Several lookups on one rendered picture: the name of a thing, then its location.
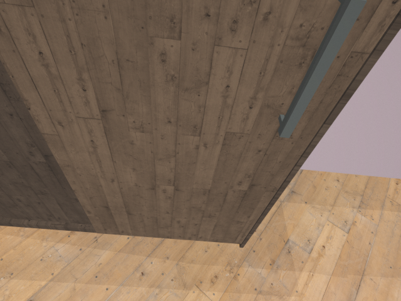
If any handle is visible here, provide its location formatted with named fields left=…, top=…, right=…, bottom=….
left=278, top=0, right=367, bottom=138

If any wardrobe door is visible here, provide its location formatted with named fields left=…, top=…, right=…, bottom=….
left=0, top=0, right=401, bottom=244
left=0, top=60, right=92, bottom=224

